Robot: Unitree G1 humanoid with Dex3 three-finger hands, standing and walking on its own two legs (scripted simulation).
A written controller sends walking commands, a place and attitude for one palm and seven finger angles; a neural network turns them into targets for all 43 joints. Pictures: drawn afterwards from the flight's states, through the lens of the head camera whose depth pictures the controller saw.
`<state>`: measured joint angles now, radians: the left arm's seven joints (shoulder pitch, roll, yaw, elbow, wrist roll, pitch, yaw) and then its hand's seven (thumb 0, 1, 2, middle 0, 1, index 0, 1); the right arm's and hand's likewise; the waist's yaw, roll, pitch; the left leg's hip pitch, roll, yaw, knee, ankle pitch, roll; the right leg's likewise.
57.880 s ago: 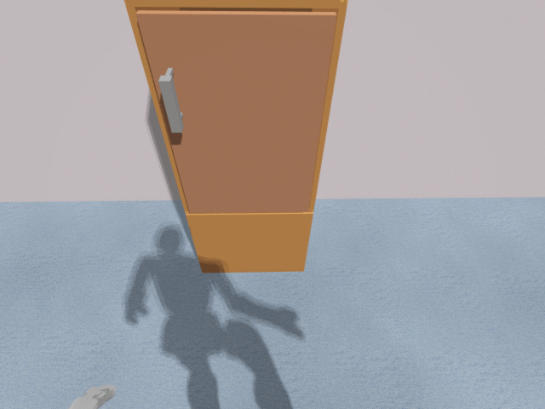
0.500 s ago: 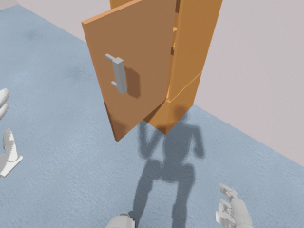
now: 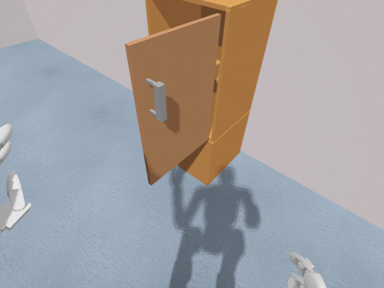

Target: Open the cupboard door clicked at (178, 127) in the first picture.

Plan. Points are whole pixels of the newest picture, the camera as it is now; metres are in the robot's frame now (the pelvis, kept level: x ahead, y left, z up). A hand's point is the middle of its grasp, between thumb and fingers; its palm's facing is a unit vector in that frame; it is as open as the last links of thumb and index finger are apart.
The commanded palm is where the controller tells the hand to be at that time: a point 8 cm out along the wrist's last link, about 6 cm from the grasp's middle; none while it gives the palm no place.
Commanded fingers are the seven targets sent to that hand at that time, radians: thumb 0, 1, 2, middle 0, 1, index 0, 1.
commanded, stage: stop stepping back and stand still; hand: left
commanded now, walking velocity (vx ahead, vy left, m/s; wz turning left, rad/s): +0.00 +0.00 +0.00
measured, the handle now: (155, 100) +0.62 +0.14 +0.08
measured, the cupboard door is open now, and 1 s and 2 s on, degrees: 88 88 88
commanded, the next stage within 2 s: let the arm hang, fingers relaxed in 0.42 s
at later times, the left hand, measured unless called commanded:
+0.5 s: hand (4, 222) +0.17 +0.29 +0.16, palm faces +0.46 -0.78 -0.43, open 7.4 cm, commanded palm none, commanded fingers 0.00 0.90 0.90 -0.20 -0.30 -0.20 -0.30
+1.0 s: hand out of the picture -0.05 +0.19 -0.17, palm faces +0.04 -0.98 -0.21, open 7.2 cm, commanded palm none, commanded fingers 0.00 0.90 0.90 -0.20 -0.30 -0.20 -0.30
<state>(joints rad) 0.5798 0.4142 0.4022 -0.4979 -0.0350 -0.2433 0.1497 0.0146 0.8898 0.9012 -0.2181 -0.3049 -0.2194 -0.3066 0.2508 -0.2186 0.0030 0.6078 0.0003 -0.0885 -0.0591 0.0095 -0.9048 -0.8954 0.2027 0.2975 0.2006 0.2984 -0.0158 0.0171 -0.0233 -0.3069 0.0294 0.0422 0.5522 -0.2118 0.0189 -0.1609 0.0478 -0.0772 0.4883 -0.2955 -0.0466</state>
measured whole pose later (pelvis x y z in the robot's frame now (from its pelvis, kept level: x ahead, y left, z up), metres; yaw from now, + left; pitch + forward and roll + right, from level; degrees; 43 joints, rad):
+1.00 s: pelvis -0.02 -0.01 +0.00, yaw +3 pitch -2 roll -1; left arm 0.32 0.23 -0.01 1.07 0.01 0.02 0.01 0.01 0.95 0.90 -0.21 -0.30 -0.21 -0.30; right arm 0.25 -0.25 -0.01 1.07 -0.02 0.04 -0.01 0.01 -0.91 -0.90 0.20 0.30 0.20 0.30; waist 0.00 0.00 0.08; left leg -0.32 -0.01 -0.03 0.46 -0.12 0.02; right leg -0.16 0.05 -0.01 0.45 -0.27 -0.03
